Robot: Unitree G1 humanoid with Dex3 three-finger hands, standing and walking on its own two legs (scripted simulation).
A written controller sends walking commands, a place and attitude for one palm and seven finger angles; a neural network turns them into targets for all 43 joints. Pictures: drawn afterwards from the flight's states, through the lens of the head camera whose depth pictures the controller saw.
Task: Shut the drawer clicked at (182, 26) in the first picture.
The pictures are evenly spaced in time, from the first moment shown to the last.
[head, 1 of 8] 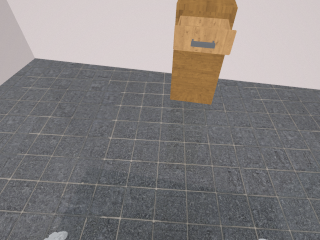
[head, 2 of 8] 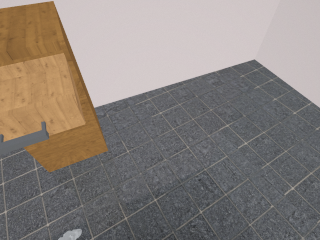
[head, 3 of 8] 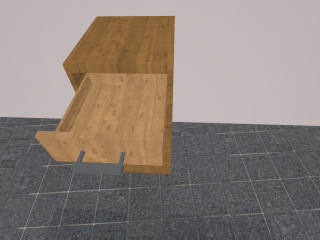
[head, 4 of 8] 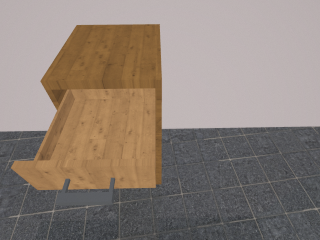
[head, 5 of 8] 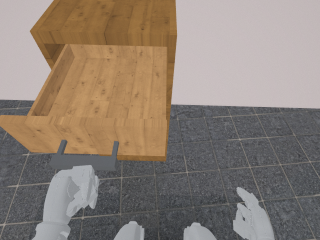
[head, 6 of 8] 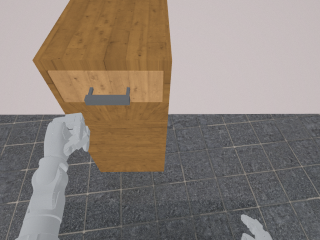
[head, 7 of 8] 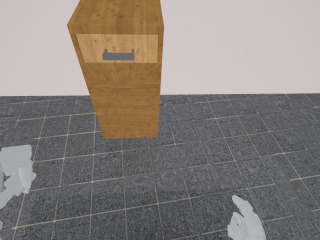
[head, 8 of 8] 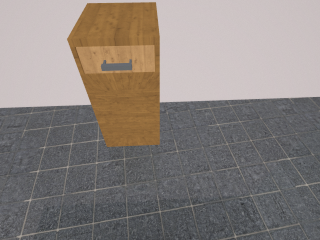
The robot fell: no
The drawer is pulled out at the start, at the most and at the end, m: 0.30 0.30 0.00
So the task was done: yes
